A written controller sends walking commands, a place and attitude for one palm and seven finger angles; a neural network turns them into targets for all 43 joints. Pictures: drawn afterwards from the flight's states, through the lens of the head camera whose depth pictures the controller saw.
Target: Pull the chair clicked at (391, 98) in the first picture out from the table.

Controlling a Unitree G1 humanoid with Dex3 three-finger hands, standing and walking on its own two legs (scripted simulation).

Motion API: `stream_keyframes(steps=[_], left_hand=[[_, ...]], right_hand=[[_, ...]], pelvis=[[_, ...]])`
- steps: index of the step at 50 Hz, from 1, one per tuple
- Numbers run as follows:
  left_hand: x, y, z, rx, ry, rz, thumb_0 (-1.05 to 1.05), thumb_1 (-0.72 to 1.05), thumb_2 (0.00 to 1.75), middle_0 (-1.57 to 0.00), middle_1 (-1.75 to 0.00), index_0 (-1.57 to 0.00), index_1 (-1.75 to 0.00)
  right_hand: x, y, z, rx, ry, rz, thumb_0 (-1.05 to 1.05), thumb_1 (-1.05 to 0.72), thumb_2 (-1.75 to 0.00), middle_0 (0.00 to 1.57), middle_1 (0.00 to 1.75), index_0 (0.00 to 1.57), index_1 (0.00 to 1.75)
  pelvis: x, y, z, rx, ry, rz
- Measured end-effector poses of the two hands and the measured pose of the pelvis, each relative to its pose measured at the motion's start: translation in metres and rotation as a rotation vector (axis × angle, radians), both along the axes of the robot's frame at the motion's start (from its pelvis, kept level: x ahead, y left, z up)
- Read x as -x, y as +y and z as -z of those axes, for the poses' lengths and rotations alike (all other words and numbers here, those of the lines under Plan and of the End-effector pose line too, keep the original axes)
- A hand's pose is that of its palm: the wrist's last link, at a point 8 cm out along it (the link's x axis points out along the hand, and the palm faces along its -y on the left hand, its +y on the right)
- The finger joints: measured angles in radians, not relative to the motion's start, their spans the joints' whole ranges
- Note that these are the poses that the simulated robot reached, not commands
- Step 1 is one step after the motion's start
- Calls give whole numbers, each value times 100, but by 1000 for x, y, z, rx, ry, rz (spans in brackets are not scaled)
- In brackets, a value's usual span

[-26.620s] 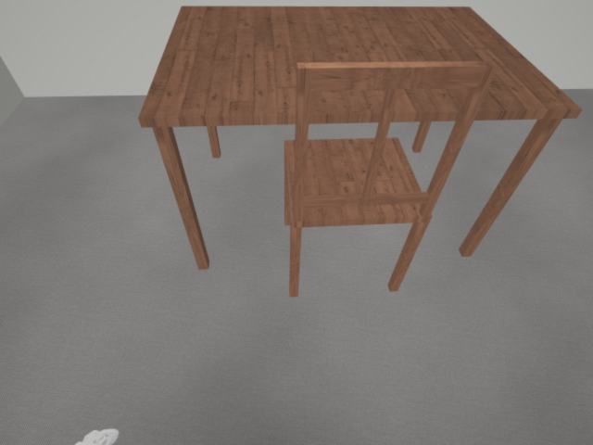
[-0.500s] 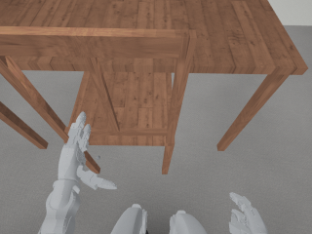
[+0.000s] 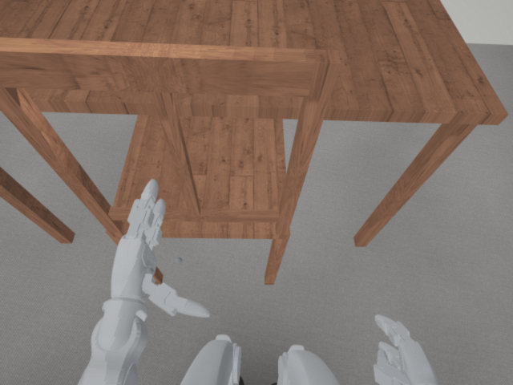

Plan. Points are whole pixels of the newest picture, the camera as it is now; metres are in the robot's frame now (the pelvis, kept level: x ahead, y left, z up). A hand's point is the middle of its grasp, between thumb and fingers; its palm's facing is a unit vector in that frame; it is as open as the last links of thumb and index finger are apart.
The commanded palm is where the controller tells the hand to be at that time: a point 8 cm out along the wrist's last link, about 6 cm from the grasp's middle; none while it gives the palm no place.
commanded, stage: aim the fingers beside a spindle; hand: left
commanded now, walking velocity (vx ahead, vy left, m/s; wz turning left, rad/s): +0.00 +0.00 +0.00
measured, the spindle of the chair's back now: (182, 166) +0.45 +0.15 +0.03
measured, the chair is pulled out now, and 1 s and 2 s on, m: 0.00 0.00 0.00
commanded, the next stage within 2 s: push the fingers through the gap in 0.68 s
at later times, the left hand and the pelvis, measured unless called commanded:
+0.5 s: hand (164, 252) +0.31 +0.16 +0.01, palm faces +0.08 -1.00 -0.04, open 17.0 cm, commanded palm +0.27 +0.19 +0.02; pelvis +0.00 +0.01 -0.01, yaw +0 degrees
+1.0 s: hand (170, 241) +0.32 +0.15 +0.03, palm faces +0.05 -1.00 -0.06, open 17.0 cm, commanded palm +0.30 +0.19 +0.02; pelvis +0.00 -0.01 -0.01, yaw +0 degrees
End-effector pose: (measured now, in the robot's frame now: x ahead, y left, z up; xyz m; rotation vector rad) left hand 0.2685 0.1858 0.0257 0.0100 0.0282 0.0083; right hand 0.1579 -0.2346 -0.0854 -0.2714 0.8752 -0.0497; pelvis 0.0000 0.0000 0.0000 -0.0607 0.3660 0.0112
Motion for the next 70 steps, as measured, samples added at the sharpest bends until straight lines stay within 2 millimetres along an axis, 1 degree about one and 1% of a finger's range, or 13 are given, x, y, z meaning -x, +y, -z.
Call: stream_keyframes(steps=[3, 7, 11, 15, 20, 24, 27, 35, 43, 51, 58, 66, 70], left_hand=[[-8, 16, -10, -41, -64, -65, -1, -50, 30, -7, -8, -6, -8], [-15, 32, 4, -41, -9, -93, -1, -50, 30, -6, -8, -6, -8], [-6, 17, 20, 18, 86, -15, -1, -50, 30, -6, -8, -5, -8], [6, -2, 7, 35, 51, 32, -1, -50, 30, -6, -8, -5, -8], [0, 12, -10, -36, -56, -50, -1, -50, 30, -7, -8, -6, -8], [-12, 25, 9, -42, 1, -84, -1, -50, 30, -6, -8, -6, -8], [-11, 17, 20, -2, 61, -42, -1, -50, 30, -6, -8, -6, -8], [3, -4, -15, -18, -32, -8, -1, -50, 30, -6, -8, -6, -8], [-5, 12, 23, -37, 81, -68, -1, -50, 30, -6, -8, -6, -8], [-28, 13, -9, -53, -74, -43, -1, -50, 30, -6, -8, -6, -8], [-49, 8, 18, -26, 79, -26, -1, -50, 30, -6, -8, -6, -8], [-51, 19, -4, -47, -40, -85, -1, -50, 30, -6, -8, -6, -8], [-63, 26, 3, -56, -28, -72, -1, -50, 30, -6, -8, -6, -8]], right_hand=[[-1, 3, 2, -2, 7, -11, 1, -91, -90, 20, 30, 21, 30], [-3, 7, 5, -14, 18, -22, 1, -91, -90, 20, 30, 21, 30], [-5, 11, 3, -15, 12, -12, 1, -91, -90, 20, 30, 21, 30], [-7, 14, -4, -8, -5, -5, 1, -91, -90, 20, 30, 21, 30], [-9, 18, -1, -14, -1, -26, 1, -91, -90, 20, 30, 21, 30], [-8, 18, 6, -21, 18, -38, 1, -91, -90, 20, 30, 21, 30], [-7, 17, 7, -22, 22, -28, 1, -91, -90, 20, 30, 21, 30], [-5, 14, -2, -31, 10, -8, 1, -91, -90, 20, 30, 21, 30], [-5, 3, 6, -17, 23, -22, 1, -91, -90, 20, 30, 21, 30], [-1, -9, 12, 0, 35, -15, 1, -91, -90, 20, 30, 21, 30], [8, -16, 13, -8, 61, 23, 1, -91, -90, 20, 30, 21, 30], [20, -20, 12, 5, 92, 30, 1, -91, -90, 20, 30, 20, 30], [23, -21, 18, 9, 111, 29, 1, -91, -90, 20, 30, 20, 30]], pelvis=[[1, 1, 1, 0, 1, 0], [2, 3, 4, 5, 8, -4], [1, 7, 3, 13, 8, -8], [-1, 10, -1, 14, 1, -4], [0, 10, 0, 10, -2, -4], [3, 8, 5, 12, 8, -9], [2, 8, 6, 18, 11, -11], [-4, 6, -4, 4, -6, 0], [1, -4, 5, 0, 7, -5], [1, -9, 6, 1, 12, -9], [0, -11, 5, -10, 22, 5], [-3, -12, 2, -12, 21, 10], [0, -10, 6, -5, 28, 3]])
